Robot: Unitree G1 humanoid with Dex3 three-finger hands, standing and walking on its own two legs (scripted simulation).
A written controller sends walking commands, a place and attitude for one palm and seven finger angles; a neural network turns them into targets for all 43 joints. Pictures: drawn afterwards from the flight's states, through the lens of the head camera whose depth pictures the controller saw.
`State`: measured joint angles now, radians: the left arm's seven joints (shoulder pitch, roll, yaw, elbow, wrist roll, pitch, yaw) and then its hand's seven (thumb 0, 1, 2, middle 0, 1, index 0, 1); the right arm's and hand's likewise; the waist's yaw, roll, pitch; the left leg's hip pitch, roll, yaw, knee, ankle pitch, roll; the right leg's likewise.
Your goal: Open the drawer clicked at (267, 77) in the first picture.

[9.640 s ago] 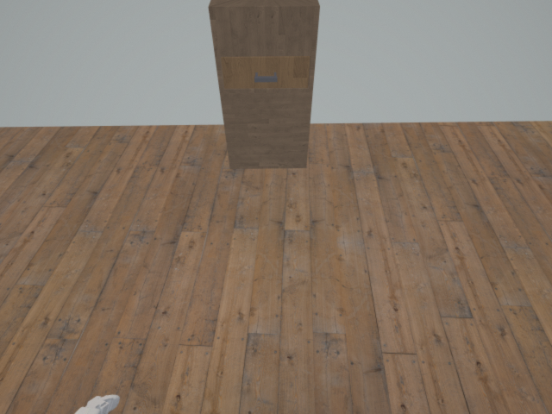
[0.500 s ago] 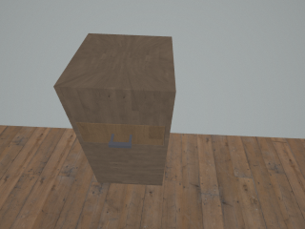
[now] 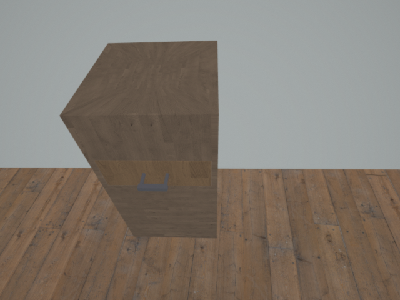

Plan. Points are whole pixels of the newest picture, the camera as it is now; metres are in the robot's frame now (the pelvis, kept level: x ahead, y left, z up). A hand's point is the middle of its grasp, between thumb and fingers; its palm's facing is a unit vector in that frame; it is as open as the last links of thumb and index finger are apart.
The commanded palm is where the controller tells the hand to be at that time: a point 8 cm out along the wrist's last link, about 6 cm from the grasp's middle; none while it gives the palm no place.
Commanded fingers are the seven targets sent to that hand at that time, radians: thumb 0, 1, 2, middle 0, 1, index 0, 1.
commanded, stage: look again from close up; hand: left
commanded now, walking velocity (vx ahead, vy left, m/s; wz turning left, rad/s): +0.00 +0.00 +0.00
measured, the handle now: (153, 182) +0.52 +0.20 -0.21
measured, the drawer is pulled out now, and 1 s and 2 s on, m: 0.00 0.00 0.00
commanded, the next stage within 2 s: raise the hand with hooked fingers in 0.10 s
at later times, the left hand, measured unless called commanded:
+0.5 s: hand (126, 258) +0.21 +0.17 -0.02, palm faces -0.01 -0.42 -0.91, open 7.9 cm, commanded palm +0.13 +0.20 -0.03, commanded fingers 0.00 0.53 0.74 -0.23 -0.54 -0.23 -0.54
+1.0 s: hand (106, 245) +0.22 +0.21 -0.01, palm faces +0.04 -0.11 -0.99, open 10.8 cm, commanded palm +0.19 +0.21 +0.04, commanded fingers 0.00 -0.06 0.49 -0.27 -0.92 -0.27 -0.92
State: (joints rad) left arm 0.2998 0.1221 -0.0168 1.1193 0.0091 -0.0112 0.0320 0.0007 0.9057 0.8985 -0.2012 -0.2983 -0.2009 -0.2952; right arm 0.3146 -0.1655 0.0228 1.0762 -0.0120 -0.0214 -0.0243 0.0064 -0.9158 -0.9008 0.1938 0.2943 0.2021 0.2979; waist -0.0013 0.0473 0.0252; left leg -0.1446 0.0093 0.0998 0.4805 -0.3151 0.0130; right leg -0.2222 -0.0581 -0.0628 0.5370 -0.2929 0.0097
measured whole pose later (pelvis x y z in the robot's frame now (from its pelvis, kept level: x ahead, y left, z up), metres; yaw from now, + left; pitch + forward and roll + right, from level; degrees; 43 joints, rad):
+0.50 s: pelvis -0.02 -0.03 -0.02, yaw -3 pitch +6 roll +3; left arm 0.32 0.27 -0.05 0.10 0.74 -0.02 0.34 0.01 0.76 0.83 -0.21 -0.40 -0.21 -0.40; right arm 0.12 -0.28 -0.06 0.65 -0.03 -0.12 -0.03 0.01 -0.92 -0.90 0.19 0.29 0.20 0.30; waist 0.03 0.04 -0.10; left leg -0.39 0.04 0.11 0.63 -0.35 -0.03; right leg -0.51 -0.03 -0.02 0.73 -0.33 -0.04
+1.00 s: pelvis -0.03 -0.01 -0.03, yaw -3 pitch +6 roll +2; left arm 0.20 0.32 -0.08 0.04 0.99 0.16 0.33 0.00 0.16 0.58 -0.27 -0.77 -0.27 -0.77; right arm 0.14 -0.19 0.04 0.59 -0.02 0.08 -0.03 0.01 -0.91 -0.90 0.20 0.30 0.21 0.30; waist 0.06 0.06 -0.08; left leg -0.48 0.01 0.06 0.77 -0.40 -0.01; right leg -0.58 -0.03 0.00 0.81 -0.35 -0.01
